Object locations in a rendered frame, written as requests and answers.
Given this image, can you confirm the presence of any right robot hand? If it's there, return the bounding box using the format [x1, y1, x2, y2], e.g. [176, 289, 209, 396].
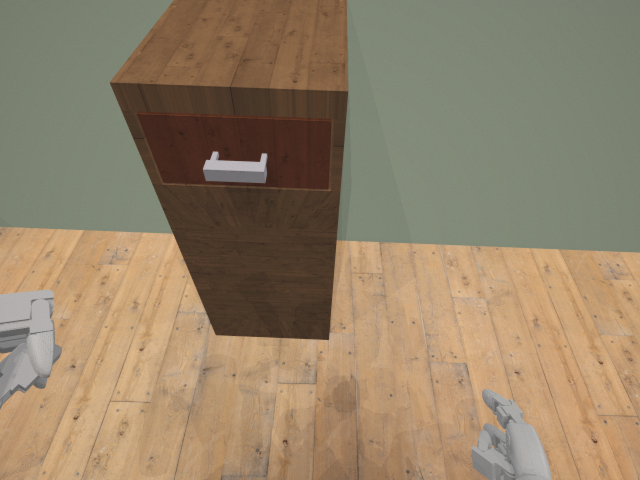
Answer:
[472, 389, 552, 480]

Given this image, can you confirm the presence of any left robot hand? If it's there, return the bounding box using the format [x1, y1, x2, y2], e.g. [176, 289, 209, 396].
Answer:
[0, 289, 62, 409]

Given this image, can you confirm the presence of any drawer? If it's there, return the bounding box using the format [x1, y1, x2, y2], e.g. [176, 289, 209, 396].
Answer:
[137, 112, 332, 189]

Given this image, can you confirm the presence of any handle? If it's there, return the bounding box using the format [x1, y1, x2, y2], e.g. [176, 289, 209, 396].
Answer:
[203, 152, 268, 183]

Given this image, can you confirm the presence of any cabinet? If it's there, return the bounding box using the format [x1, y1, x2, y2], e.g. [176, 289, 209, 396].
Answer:
[110, 0, 348, 340]

